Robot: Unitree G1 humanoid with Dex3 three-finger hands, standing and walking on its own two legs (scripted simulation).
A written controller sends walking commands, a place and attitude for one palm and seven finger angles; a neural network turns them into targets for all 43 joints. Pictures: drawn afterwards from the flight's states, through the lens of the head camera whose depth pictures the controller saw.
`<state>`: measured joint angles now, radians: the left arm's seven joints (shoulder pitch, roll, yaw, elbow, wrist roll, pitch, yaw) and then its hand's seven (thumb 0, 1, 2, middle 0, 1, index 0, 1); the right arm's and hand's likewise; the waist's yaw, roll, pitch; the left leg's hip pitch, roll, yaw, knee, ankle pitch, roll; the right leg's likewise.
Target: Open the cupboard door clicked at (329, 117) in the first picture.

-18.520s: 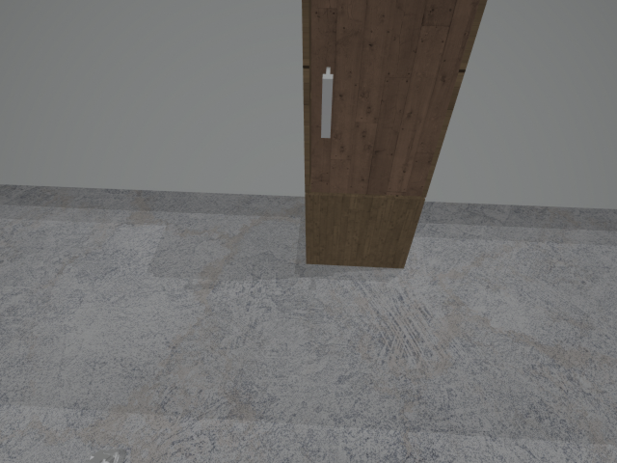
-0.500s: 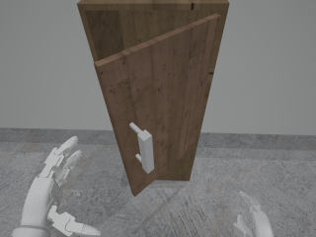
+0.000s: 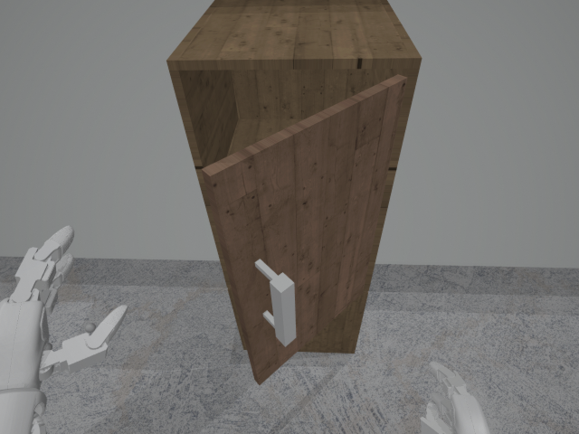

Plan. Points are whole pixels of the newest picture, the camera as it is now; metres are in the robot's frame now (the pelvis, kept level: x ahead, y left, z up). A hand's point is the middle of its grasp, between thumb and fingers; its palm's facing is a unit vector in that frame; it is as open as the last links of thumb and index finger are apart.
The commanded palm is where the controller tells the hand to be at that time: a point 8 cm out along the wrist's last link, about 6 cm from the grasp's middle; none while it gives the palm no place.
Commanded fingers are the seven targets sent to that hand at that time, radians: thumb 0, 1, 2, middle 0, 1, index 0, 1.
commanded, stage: draw the hand back to the body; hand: left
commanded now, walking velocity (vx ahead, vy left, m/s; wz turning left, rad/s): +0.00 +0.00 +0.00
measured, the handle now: (274, 303) +0.32 +0.07 -0.01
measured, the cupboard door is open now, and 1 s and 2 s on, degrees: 45 45 45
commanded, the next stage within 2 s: step back with the hand held close in 0.52 s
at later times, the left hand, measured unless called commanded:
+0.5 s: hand (74, 311) +0.19 +0.25 +0.16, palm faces +0.45 -0.80 -0.39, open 7.5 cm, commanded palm +0.14 +0.29 +0.18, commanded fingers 0.00 0.90 0.90 -0.20 -0.30 -0.20 -0.30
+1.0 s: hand (77, 324) +0.18 +0.24 +0.16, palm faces +0.32 -0.79 -0.52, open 7.4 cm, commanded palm +0.12 +0.29 +0.18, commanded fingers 0.00 0.90 0.90 -0.20 -0.30 -0.20 -0.30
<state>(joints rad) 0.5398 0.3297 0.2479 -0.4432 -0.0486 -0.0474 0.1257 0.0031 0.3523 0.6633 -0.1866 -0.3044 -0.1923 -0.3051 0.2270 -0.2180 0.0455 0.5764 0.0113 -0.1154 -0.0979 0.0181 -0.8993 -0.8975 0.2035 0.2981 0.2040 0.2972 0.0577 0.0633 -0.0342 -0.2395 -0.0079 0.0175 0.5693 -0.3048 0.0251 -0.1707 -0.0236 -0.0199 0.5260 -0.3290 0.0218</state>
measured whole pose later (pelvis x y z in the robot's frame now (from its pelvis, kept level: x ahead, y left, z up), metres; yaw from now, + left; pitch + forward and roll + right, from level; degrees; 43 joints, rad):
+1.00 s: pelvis -0.03 -0.01 +0.01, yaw -2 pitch +0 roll -1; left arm 0.57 0.40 0.38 -0.46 -0.04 -0.14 0.11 0.02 0.89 0.90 -0.21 -0.31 -0.22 -0.31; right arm 0.16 -0.24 -0.03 0.56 0.01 0.01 -0.09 0.02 -0.90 -0.90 0.20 0.30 0.20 0.30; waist 0.00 0.04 0.03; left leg -0.26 0.02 0.05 0.45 -0.19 0.02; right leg -0.21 0.00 0.01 0.41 -0.20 0.02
